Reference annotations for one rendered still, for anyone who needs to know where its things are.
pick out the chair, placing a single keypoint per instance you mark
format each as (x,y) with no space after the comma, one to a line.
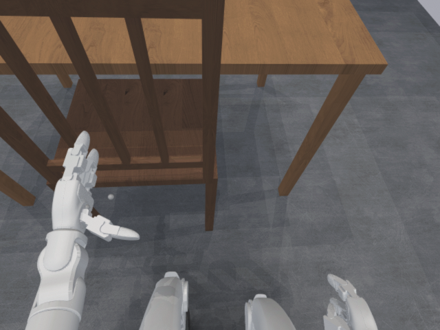
(148,132)

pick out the left robot thigh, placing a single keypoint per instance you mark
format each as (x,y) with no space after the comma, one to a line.
(168,302)

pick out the table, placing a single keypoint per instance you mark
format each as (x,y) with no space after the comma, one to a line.
(259,37)

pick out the right robot thigh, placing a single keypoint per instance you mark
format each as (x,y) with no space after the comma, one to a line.
(266,314)

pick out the left robot forearm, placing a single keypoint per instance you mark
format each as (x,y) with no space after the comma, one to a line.
(61,294)

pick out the robot right hand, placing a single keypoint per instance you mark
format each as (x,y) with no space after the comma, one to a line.
(353,315)

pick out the robot left hand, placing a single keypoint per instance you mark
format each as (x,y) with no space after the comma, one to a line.
(72,193)

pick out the robot thigh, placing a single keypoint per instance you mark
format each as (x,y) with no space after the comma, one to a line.
(266,314)
(168,302)

